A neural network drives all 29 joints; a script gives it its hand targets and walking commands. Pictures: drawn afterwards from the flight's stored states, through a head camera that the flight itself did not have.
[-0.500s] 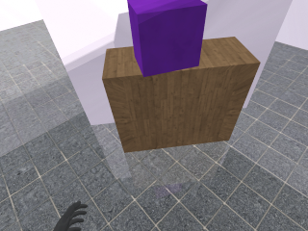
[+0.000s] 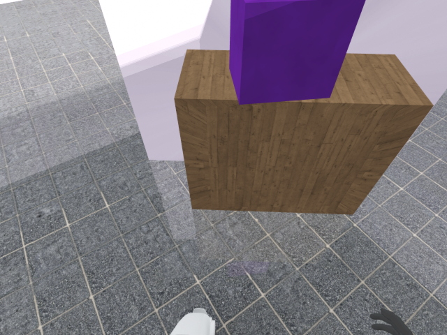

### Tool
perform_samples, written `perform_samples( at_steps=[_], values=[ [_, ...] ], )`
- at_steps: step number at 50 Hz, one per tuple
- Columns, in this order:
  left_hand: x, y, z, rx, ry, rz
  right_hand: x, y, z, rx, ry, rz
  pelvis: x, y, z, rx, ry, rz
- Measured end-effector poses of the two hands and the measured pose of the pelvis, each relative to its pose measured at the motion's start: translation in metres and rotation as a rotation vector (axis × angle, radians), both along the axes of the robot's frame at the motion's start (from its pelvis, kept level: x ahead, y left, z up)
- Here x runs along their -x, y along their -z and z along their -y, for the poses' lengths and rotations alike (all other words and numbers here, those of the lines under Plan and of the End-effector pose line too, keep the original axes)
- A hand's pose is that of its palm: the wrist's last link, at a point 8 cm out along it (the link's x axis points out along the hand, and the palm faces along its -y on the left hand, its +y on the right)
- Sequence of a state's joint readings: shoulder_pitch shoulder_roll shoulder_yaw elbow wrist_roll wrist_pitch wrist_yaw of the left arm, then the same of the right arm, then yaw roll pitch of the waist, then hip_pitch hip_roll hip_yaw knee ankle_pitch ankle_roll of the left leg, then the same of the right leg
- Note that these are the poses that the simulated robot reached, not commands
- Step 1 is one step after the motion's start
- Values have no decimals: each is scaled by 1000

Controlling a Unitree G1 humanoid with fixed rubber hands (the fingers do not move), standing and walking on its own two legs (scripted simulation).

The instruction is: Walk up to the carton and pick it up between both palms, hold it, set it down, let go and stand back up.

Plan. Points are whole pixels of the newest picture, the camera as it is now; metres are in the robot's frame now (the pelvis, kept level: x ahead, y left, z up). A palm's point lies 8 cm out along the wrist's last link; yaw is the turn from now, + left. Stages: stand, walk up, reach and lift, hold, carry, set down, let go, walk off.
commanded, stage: walk up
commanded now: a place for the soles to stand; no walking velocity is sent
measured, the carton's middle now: (283, 40) +0.91 -0.14 +0.09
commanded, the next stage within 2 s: none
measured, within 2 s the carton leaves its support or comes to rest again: neither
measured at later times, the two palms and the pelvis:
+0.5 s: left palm out of the picture +0.11 +0.27 -0.07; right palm out of the picture +0.12 -0.30 -0.06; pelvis +0.04 -0.01 +0.02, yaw -1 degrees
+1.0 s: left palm out of the picture +0.12 +0.26 -0.08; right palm (418, 316) +0.18 -0.33 -0.08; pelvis +0.09 -0.03 +0.01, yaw +1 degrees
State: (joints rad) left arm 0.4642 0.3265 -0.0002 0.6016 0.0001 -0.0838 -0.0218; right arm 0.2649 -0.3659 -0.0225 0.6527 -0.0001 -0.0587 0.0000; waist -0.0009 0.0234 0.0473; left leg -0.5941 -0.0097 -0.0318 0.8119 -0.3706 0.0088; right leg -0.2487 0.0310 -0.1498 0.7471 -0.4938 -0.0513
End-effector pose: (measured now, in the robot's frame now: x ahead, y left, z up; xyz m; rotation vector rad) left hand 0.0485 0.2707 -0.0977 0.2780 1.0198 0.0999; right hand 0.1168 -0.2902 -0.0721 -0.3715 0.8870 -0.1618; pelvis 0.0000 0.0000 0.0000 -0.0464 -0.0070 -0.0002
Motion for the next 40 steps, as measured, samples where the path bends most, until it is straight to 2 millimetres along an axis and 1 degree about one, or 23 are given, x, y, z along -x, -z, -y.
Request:
perform_samples(
  at_steps=[2,4,9,11,15,19,23,28,30,31,35,37,40],
  values=[
    [-7,5,-7,13,1,-11,-12,-3,-8,12,-6,10,-7,1,-9,5,1,0],
    [-19,8,-13,18,12,-7,-15,-5,-14,17,-3,27,-13,2,-17,1,8,37],
    [-50,-4,-26,16,13,52,-5,-15,-22,26,17,13,-28,-7,-27,7,5,98],
    [-56,-10,-28,17,17,55,-2,-21,-22,27,23,6,-31,-13,-28,8,6,107],
    [-60,-18,-28,14,18,42,1,-27,-20,23,32,-5,-37,-21,-25,4,9,116],
    [-65,-25,-22,-1,21,44,1,-27,-12,13,36,-8,-41,-24,-17,-8,10,123],
    [-66,-28,-11,-20,23,37,1,-19,1,-3,37,-15,-42,-23,-3,-27,13,115],
    [-61,-27,13,-54,24,19,1,1,26,-35,39,-35,-42,-13,23,-62,16,82],
    [-53,-22,21,-68,14,9,-3,13,37,-44,36,-47,-42,-5,34,-63,8,87],
    [-48,-21,23,-73,-1,3,-5,16,40,-48,28,-57,-43,-4,39,-58,-4,91],
    [-36,-28,31,-85,-22,-29,-19,14,51,-52,16,-54,-48,-9,49,-62,-13,72],
    [-36,-31,33,-91,-19,-44,-24,12,56,-49,15,-57,-52,-12,51,-68,-8,62],
    [-43,-34,33,-92,-14,-51,-27,11,60,-38,14,-77,-58,-13,51,-69,-6,47]
  ],
)
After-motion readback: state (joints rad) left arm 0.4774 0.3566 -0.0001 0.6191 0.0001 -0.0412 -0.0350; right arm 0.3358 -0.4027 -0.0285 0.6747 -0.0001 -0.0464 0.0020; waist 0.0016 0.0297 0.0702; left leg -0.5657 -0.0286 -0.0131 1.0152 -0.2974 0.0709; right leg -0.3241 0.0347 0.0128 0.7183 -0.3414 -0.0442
